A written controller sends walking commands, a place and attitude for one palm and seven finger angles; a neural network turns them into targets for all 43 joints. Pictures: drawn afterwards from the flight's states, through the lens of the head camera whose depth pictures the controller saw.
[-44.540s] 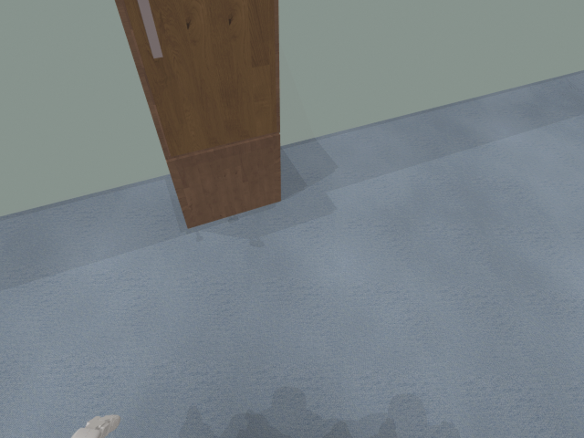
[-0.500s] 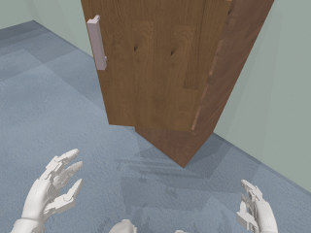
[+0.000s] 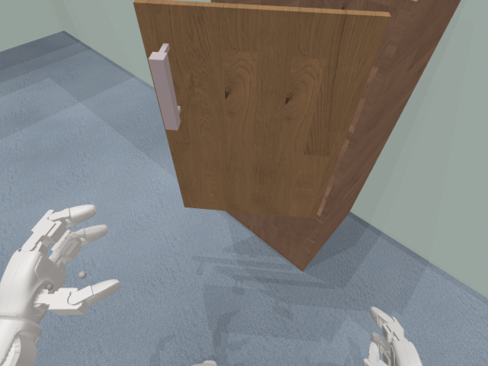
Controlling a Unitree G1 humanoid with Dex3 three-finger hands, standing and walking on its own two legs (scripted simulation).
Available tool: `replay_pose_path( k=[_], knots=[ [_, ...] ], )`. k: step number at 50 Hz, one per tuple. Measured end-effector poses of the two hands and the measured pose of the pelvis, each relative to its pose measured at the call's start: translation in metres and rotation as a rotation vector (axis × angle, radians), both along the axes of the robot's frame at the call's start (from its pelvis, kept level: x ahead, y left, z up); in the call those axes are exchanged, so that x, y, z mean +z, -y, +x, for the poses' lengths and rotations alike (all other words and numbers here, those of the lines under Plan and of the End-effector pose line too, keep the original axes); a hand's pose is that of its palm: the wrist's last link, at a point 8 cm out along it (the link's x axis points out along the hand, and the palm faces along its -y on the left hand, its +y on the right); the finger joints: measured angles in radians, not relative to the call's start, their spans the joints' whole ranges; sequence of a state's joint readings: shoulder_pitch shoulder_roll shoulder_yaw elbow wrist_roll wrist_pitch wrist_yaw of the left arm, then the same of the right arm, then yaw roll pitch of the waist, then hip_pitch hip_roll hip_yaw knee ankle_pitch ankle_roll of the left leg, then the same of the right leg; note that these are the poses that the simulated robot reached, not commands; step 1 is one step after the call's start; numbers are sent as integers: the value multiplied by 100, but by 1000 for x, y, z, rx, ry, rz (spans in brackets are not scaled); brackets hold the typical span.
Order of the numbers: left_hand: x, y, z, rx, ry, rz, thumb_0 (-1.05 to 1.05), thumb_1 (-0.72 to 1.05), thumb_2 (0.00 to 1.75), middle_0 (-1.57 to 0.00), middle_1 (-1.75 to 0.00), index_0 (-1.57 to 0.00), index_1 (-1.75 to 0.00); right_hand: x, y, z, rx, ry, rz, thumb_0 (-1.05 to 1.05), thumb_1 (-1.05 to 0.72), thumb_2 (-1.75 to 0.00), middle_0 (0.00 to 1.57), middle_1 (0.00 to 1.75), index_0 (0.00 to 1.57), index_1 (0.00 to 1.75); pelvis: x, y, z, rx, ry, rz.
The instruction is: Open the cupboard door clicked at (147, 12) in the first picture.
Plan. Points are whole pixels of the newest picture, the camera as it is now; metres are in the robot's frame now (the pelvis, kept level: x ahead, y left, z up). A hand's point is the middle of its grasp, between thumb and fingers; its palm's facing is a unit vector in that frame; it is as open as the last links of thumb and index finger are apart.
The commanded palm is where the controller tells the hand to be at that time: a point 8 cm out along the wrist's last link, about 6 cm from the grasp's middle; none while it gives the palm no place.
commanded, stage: raise the hand with hooked fingers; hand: left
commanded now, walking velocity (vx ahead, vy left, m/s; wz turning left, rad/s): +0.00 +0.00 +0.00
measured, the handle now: (169, 88) +0.57 +0.19 +0.15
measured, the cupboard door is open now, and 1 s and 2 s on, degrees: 37 37 37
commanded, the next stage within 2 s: move the hooked fingers beside the handle in 1.20 s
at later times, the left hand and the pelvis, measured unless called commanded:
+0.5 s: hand (37, 243) +0.24 +0.29 +0.13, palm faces +0.01 -1.00 -0.05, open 13.9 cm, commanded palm +0.21 +0.34 +0.14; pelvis -0.02 +0.02 +0.02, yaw +2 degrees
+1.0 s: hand (53, 215) +0.27 +0.27 +0.16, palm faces +0.01 -1.00 -0.04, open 14.0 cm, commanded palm +0.24 +0.32 +0.17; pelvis -0.01 -0.01 +0.03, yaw +2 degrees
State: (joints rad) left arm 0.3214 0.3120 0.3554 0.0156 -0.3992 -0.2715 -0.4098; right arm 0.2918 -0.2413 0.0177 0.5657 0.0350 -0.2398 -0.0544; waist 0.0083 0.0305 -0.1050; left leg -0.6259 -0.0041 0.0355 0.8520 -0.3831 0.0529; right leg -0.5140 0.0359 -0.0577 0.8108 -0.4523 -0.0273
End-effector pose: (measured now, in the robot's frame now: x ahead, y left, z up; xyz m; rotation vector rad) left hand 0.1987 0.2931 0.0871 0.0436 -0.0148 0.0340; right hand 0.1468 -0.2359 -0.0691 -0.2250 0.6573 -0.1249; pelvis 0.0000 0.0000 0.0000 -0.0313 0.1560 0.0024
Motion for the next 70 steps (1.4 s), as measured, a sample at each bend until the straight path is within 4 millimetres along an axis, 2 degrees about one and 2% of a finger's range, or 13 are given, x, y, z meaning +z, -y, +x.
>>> replay_pose_path(
  k=[6,8,16,22,28,35,40,46,49,56,63,70],
  knots=[
    [-11,-8,-1,-39,-59,-9,0,-9,48,-27,-93,-27,-94,7,-5,9,34,12,-43,1,-90,-90,21,30,20,30,1,-11,-6,19,14,-14],
    [-8,-10,0,-53,-60,-4,0,-14,46,-27,-96,-28,-97,12,-9,11,37,28,-51,1,-91,-90,21,30,20,30,2,-14,-8,21,25,-17],
    [37,-36,13,-18,78,21,-1,-33,37,-29,-108,-29,-109,30,-28,14,58,84,-38,1,-91,-90,21,30,20,30,10,-19,-15,30,80,-21],
    [43,-47,20,-24,-12,-1,-1,-44,33,-29,-115,-30,-116,33,-36,7,61,89,-12,1,-90,-90,21,30,20,30,17,-21,-21,30,107,-17],
    [57,-49,23,-15,8,13,-1,-48,31,-30,-118,-30,-119,33,-34,-3,67,66,-17,1,-90,-90,21,30,20,30,21,-19,-25,30,130,-10],
    [80,-58,33,14,38,20,-1,-50,30,-30,-119,-30,-120,31,-20,-12,53,33,-28,1,-90,-90,21,30,20,30,26,-10,-25,38,145,-4],
    [85,-53,42,-14,0,19,-1,-50,30,-30,-120,-30,-120,30,-8,-12,35,29,-23,1,-90,-90,21,30,20,30,28,-5,-22,36,140,1],
    [70,-38,47,-34,-39,-12,-1,-50,30,-30,-120,-30,-120,30,6,-8,27,27,-23,1,-90,-90,21,30,20,30,28,4,-17,28,129,6],
    [69,-30,48,-25,-24,-6,-1,-50,30,-30,-120,-30,-120,31,11,-4,29,29,-26,1,-90,-90,21,30,20,30,28,8,-14,27,129,8],
    [81,-23,51,-2,28,3,-1,-50,30,-30,-120,-30,-120,30,19,8,28,42,-15,1,-90,-90,21,30,20,30,28,19,-6,24,128,16],
    [74,-14,61,-17,-28,-16,-1,-51,30,-30,-120,-30,-120,27,25,18,22,44,-2,1,-91,-90,21,30,20,30,27,25,-3,23,117,21],
    [76,-7,67,-17,12,-22,-1,-50,30,-30,-120,-30,-120,26,30,18,10,37,-4,1,-91,-90,21,30,20,30,26,28,-1,15,113,25]
  ],
)
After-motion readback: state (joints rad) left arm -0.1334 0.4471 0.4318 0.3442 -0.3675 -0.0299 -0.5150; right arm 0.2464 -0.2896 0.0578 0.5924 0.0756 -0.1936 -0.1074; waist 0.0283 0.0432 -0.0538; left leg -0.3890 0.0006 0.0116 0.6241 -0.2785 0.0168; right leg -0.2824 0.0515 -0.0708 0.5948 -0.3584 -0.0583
